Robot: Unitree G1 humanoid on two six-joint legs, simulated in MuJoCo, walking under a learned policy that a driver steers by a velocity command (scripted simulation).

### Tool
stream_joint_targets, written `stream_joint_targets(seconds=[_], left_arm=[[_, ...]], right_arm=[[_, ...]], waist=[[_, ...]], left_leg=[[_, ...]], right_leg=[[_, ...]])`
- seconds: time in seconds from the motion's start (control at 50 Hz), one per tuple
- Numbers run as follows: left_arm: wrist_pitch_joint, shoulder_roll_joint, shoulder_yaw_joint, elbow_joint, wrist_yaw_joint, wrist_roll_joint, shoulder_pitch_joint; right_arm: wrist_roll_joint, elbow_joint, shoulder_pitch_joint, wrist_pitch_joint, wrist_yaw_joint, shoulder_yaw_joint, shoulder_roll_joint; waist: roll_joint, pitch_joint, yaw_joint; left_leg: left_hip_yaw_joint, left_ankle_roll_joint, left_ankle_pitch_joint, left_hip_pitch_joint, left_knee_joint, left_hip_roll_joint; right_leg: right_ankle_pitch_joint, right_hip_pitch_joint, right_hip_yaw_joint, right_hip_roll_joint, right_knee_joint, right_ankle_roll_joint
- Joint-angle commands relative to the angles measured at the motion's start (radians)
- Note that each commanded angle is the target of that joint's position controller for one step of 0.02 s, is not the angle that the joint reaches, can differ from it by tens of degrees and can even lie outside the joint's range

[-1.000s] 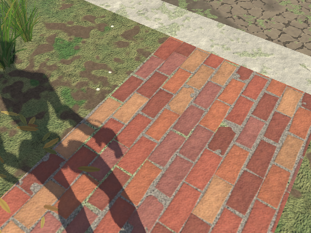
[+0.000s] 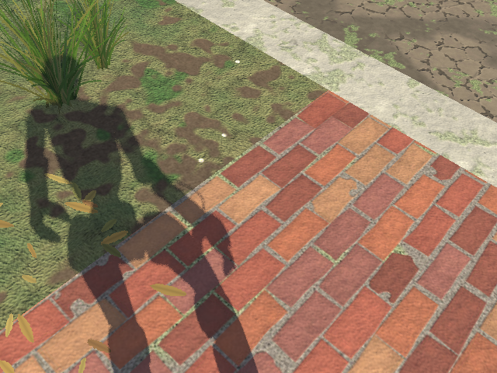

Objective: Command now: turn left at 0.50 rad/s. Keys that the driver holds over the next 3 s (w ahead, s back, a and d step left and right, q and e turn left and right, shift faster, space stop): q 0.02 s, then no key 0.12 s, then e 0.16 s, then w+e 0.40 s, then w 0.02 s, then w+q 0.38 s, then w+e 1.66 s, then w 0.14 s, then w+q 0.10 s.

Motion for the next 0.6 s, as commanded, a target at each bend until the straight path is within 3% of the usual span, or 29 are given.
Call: stream_joint_targets(seconds=[0.02, 0.04, 0.06, 0.12, 0.2, 0.24, 0.3, 0.36, 0.42, 0.52, 0.56, 0.6], left_arm=[[-0.021, 0.099, 0.02, -0.121, 0.003, 0.001, -0.115], [-0.021, 0.124, 0.031, -0.087, 0.01, 0.013, -0.068], [-0.021, 0.125, 0.033, -0.065, 0.013, 0.02, -0.033], [-0.028, 0.08, 0.025, -0.048, 0.005, 0.009, -0.001], [-0.035, 0.036, 0.003, -0.027, -0.01, 0.005, 0.002], [-0.036, 0.033, -0.007, -0.019, -0.026, 0.0, -0.005], [-0.038, 0.086, -0.005, -0.038, -0.035, -0.011, -0.02], [-0.042, 0.092, -0.012, -0.062, -0.04, -0.02, -0.043], [-0.063, 0.085, -0.014, -0.078, -0.055, -0.027, -0.057], [-0.085, 0.051, -0.024, -0.076, -0.091, -0.038, -0.046], [-0.083, 0.047, -0.029, -0.076, -0.106, -0.036, -0.032], [-0.079, 0.051, -0.028, -0.055, -0.114, -0.027, 0.036]], right_arm=[[-0.011, -0.097, -0.022, -0.061, -0.005, -0.042, -0.242], [0.012, -0.115, -0.085, -0.063, -0.01, -0.034, -0.21], [0.021, -0.124, -0.108, -0.066, -0.014, -0.022, -0.173], [0.019, -0.1, -0.02, -0.072, -0.023, 0.004, -0.094], [0.012, -0.072, -0.007, -0.077, -0.03, 0.021, -0.067], [0.004, -0.054, -0.012, -0.075, -0.029, 0.022, -0.081], [0.007, -0.05, -0.031, -0.065, -0.029, 0.003, -0.149], [0.026, -0.044, 0.014, -0.058, -0.033, -0.021, -0.186], [0.031, -0.053, 0.032, -0.076, -0.039, -0.03, -0.172], [0.031, -0.083, 0.005, -0.097, -0.023, -0.042, -0.179], [0.039, -0.092, -0.013, -0.097, -0.009, -0.049, -0.198], [0.056, -0.101, -0.05, -0.094, 0.002, -0.055, -0.212]], waist=[[0.191, 0.026, 0.033], [0.148, 0.018, 0.057], [0.148, 0.001, 0.062], [0.131, -0.07, 0.049], [0.138, -0.093, 0.034], [0.154, -0.074, 0.018], [0.164, -0.02, -0.001], [0.145, 0.0, -0.041], [0.113, 0.032, -0.045], [0.097, -0.012, -0.022], [0.107, -0.016, -0.005], [0.109, -0.03, 0.045]], left_leg=[[-0.503, 0.195, 0.082, 0.032, -0.483, 0.278], [-0.43, 0.135, 0.062, 0.049, -0.459, 0.243], [-0.377, 0.112, 0.131, 0.056, -0.444, 0.215], [-0.293, 0.113, 0.346, 0.166, -0.415, 0.187], [-0.221, 0.094, 0.399, 0.253, -0.414, 0.174], [-0.193, 0.09, 0.37, 0.202, -0.431, 0.168], [-0.216, 0.122, 0.373, 0.19, -0.42, 0.196], [-0.328, 0.191, 0.006, 0.279, -0.488, 0.273], [-0.389, 0.211, -0.105, 0.385, -0.534, 0.337], [-0.225, 0.169, 0.07, 0.406, -0.538, 0.305], [-0.142, 0.149, 0.118, 0.344, -0.522, 0.281], [-0.044, 0.115, 0.181, 0.237, -0.442, 0.244]], right_leg=[[-0.036, -0.246, 0.139, 0.053, 0.299, -0.025], [0.044, -0.235, 0.135, 0.036, 0.299, -0.025], [0.104, -0.206, 0.131, 0.033, 0.302, -0.017], [0.192, -0.153, 0.13, 0.032, 0.265, -0.001], [0.239, -0.056, 0.139, -0.002, 0.004, 0.023], [0.213, 0.057, 0.112, -0.001, -0.106, 0.032], [0.115, 0.078, 0.077, 0.017, -0.145, 0.029], [0.022, -0.036, 0.071, 0.017, -0.105, -0.003], [-0.031, -0.166, 0.107, -0.014, -0.052, -0.053], [0.034, -0.097, 0.056, -0.018, -0.119, -0.089], [0.084, 0.0, 0.012, 0.002, -0.188, -0.094], [0.193, 0.176, -0.055, 0.05, -0.3, -0.098]])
